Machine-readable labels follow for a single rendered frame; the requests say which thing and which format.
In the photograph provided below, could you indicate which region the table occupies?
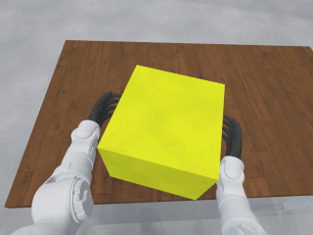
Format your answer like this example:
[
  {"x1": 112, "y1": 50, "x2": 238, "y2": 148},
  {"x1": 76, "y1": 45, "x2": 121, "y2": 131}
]
[{"x1": 4, "y1": 40, "x2": 313, "y2": 220}]

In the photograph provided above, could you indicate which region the robot left upper arm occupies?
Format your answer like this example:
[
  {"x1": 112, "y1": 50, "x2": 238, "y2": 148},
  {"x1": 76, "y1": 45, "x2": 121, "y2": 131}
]
[{"x1": 11, "y1": 177, "x2": 94, "y2": 235}]

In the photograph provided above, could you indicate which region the robot right hand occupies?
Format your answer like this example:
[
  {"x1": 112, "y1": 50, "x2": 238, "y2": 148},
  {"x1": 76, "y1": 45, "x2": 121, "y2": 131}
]
[{"x1": 221, "y1": 116, "x2": 243, "y2": 160}]

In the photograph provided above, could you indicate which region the left robot forearm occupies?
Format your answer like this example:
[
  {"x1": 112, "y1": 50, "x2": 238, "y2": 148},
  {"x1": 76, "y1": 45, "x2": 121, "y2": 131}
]
[{"x1": 31, "y1": 119, "x2": 101, "y2": 223}]

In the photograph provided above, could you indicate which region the right robot forearm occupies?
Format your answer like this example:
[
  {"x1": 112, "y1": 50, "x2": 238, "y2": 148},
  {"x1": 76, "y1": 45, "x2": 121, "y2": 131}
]
[{"x1": 216, "y1": 156, "x2": 267, "y2": 235}]

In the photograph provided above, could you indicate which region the carton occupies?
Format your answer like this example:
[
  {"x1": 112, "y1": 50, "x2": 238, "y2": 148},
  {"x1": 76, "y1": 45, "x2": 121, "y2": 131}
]
[{"x1": 97, "y1": 65, "x2": 225, "y2": 200}]

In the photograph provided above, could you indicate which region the robot left hand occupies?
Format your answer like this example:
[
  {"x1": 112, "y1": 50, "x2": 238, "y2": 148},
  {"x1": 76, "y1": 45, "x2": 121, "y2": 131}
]
[{"x1": 87, "y1": 91, "x2": 122, "y2": 128}]

